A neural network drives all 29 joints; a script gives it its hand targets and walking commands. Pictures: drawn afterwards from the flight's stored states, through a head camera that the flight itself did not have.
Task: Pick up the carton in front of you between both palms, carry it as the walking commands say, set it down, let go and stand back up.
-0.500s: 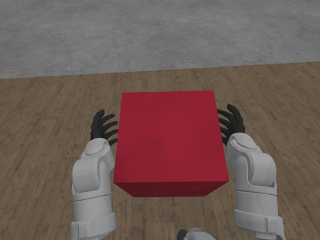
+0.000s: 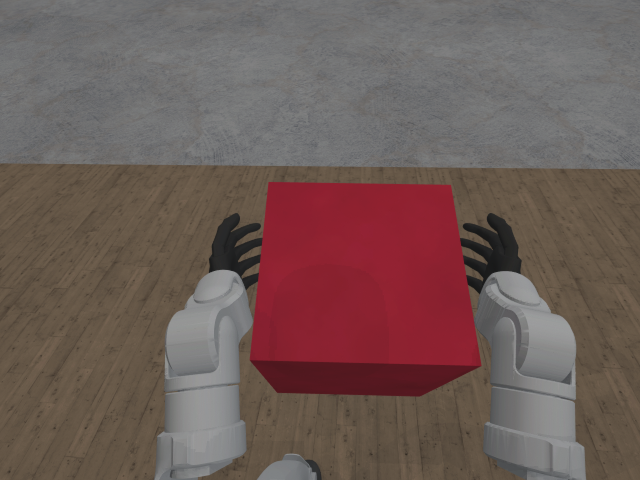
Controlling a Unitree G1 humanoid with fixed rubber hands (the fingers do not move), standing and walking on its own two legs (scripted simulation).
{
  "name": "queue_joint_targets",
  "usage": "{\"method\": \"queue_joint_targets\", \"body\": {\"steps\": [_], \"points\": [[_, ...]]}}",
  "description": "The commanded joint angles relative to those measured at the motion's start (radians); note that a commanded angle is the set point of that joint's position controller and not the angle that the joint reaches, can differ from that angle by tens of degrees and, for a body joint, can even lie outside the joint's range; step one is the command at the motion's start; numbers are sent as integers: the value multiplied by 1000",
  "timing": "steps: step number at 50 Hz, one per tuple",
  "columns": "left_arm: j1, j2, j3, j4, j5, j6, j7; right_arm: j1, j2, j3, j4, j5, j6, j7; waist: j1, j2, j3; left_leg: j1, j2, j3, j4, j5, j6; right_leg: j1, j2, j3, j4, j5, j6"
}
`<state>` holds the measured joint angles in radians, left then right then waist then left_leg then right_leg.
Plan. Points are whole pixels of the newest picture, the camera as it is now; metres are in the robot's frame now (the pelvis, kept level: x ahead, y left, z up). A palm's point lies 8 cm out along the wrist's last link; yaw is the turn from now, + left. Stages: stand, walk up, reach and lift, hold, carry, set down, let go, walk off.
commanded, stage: carry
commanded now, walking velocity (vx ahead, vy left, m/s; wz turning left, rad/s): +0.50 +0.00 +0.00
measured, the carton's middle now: (353, 301) +0.34 +0.02 +0.02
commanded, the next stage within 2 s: none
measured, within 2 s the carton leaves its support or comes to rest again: neither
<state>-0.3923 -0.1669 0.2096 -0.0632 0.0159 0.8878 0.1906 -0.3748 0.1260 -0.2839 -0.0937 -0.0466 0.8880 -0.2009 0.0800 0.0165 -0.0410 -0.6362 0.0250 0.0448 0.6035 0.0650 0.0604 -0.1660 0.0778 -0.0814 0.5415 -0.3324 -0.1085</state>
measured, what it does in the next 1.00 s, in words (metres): goes down: left foot 0.05 m lower, then right foot 0.05 m lower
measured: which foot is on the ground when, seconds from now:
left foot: up 0.00-0.08, down 0.10-0.62, up 0.64-1.00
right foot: down 0.00-0.10, up 0.12-0.60, down 0.62-1.00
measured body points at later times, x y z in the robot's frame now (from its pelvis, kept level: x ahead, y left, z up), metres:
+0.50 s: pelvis +0.31 +0.02 -0.04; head +0.34 +0.03 +0.41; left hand +0.66 +0.17 +0.04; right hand +0.64 -0.15 +0.04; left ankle +0.19 +0.07 -0.77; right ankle +0.44 -0.11 -0.74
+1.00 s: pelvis +0.61 +0.00 -0.09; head +0.64 -0.01 +0.36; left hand +0.94 +0.17 +0.00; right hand +0.96 -0.15 -0.01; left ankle +0.74 +0.15 -0.78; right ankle +0.51 -0.05 -0.81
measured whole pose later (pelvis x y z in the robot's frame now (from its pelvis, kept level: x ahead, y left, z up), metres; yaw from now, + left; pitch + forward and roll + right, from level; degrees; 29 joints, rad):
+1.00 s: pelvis +0.61 +0.00 -0.09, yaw +0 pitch +6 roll +1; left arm -0.39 -0.16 0.22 -0.04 0.01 0.88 0.19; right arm -0.38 0.13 -0.29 -0.06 -0.05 0.88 -0.20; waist 0.07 0.01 -0.04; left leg -0.68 0.05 0.01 0.73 -0.02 0.05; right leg -0.22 0.07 -0.09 0.53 -0.27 -0.11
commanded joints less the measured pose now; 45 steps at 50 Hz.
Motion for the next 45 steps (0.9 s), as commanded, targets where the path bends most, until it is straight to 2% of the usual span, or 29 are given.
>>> {"method": "queue_joint_targets", "body": {"steps": [1,2,3,4,5,6,7,8,9,10,11,13,17,20,23,26,28,29,30,31,32,33,34,35,36,37,39,41,45], "points": [[-460,-645,-582,-53,-140,1,8,-485,647,580,-16,113,18,-1,32,-125,-289,88,-74,78,-170,139,30,259,-173,130,43,715,-40],[-458,-639,-579,-43,-137,9,11,-473,631,566,-3,106,25,-2,5,-128,-296,185,-77,82,-199,151,43,228,-172,119,111,742,-24],[-464,-633,-578,-34,-136,17,12,-454,617,549,15,96,32,-5,-43,-117,-321,320,-77,96,-238,174,51,184,-161,83,220,760,-1],[-483,-625,-576,-29,-136,25,14,-436,598,530,30,83,38,-8,-90,-88,-362,500,-34,73,-218,206,47,80,-143,43,373,658,20],[-504,-617,-567,-28,-134,34,18,-416,571,514,42,75,45,-9,-100,17,-408,701,121,-75,-95,489,38,-122,-105,18,566,269,38],[-507,-634,-572,-4,-141,49,18,-455,547,492,58,60,50,-22,-131,248,-504,1006,366,-474,-5,632,237,-478,28,48,865,-259,102],[-487,-631,-557,-13,-146,52,20,-442,577,504,74,79,52,-30,-162,234,-565,1033,414,-646,-70,211,332,-620,-5,114,988,-295,92],[-549,-643,-541,-33,-148,48,24,-461,634,529,73,108,49,-23,-166,136,-490,916,333,-621,-133,21,301,-658,-40,130,946,-243,57],[-578,-679,-521,-24,-134,44,24,-532,687,565,39,140,45,-8,-147,28,-427,792,295,-552,-170,-29,256,-630,-71,130,865,-180,50],[-576,-698,-496,-9,-111,38,23,-598,736,603,11,172,39,9,-125,-13,-382,676,276,-490,-191,-8,232,-588,-93,127,774,-136,49],[-568,-706,-482,2,-90,30,20,-652,771,629,-6,197,28,24,-111,-15,-367,588,259,-445,-210,-34,212,-529,-105,123,708,-115,51],[-553,-719,-480,22,-65,13,15,-677,794,658,-15,219,6,39,-103,34,-364,538,227,-366,-228,-13,196,-489,-114,98,611,-75,61],[-520,-716,-508,14,-63,-20,13,-600,781,667,0,210,-19,38,-136,73,-383,669,200,-268,-178,318,166,-578,-115,63,443,89,71],[-510,-699,-520,-15,-76,-30,13,-564,759,666,-15,203,-27,31,-154,79,-368,733,149,-195,-147,434,125,-598,-100,34,299,242,68],[-506,-664,-525,-44,-88,-25,18,-531,720,657,-29,195,-24,20,-182,73,-332,767,93,-140,-116,438,99,-566,-59,-19,120,381,59],[-480,-616,-513,-47,-83,-4,23,-485,680,642,-8,177,-9,8,-191,86,-294,739,64,-100,-63,336,87,-442,-34,-41,-75,525,36],[-460,-582,-490,-33,-71,14,25,-481,667,637,8,170,8,3,-148,100,-297,688,71,-80,39,383,65,-285,-22,-47,-133,560,10],[-441,-566,-474,-17,-64,22,28,-489,663,634,14,169,17,0,-106,86,-323,646,63,-42,152,398,42,-155,-23,-59,-174,579,2],[-429,-552,-459,-9,-55,29,31,-498,658,629,22,166,25,-4,-57,57,-354,550,47,-2,304,296,21,5,-62,-42,-173,605,1],[-413,-531,-438,0,-46,36,32,-519,647,622,26,166,33,-10,-34,-40,-402,350,5,27,499,-76,10,213,-198,96,-45,872,5],[-445,-500,-414,23,-39,42,40,-518,659,615,47,175,48,-10,-36,-278,-489,35,-109,-6,751,-672,-44,508,-438,453,80,1141,-136],[-434,-514,-431,34,-59,44,48,-511,647,604,34,175,51,-10,12,-305,-557,-167,-117,-63,938,-710,-42,579,-518,673,-5,671,-283],[-446,-582,-455,33,-81,44,41,-576,666,590,10,173,49,-14,17,-189,-499,-201,-59,-86,900,-641,-12,472,-444,666,-74,390,-251],[-520,-641,-489,5,-114,39,26,-605,701,572,16,162,45,-16,-5,-93,-439,-175,-35,-89,818,-576,-6,327,-401,596,-112,316,-209],[-594,-690,-535,-27,-147,33,10,-611,722,553,25,142,40,-15,-32,-28,-389,-125,-14,-86,733,-529,-10,202,-379,531,-134,333,-183],[-643,-727,-569,-47,-173,24,-4,-598,738,541,39,122,35,-11,-48,-12,-375,-63,2,-87,663,-503,-13,110,-365,484,-154,301,-165],[-672,-756,-598,-62,-193,4,-21,-579,760,547,56,106,21,-2,-53,-57,-362,-20,13,-64,553,-467,-23,42,-335,413,-170,333,-150],[-636,-753,-602,-52,-185,-9,-24,-565,761,561,58,102,4,2,-41,-95,-373,-70,25,-51,459,-400,-26,102,-325,363,-146,497,-152],[-561,-733,-606,-56,-174,-25,-18,-541,748,587,28,112,-16,3,-10,-114,-382,-127,20,-20,292,-185,-20,227,-271,252,-93,764,-96]]}}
